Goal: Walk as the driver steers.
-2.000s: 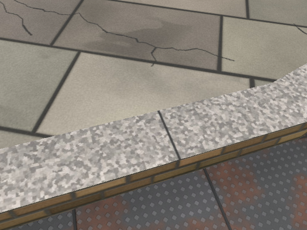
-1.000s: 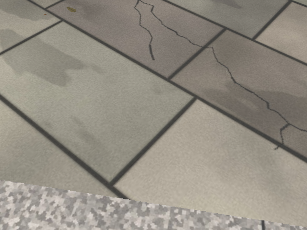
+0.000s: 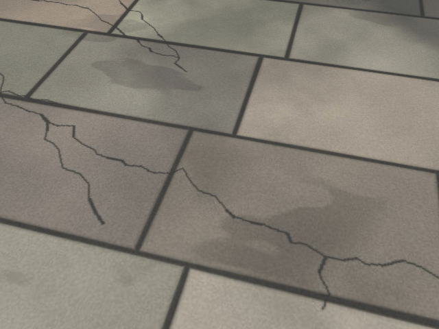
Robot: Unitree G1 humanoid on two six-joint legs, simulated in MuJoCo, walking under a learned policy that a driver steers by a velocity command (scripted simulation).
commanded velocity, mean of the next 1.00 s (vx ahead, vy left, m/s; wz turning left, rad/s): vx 0.31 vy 0.00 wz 0.26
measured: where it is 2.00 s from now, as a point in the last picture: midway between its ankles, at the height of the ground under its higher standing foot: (177, 295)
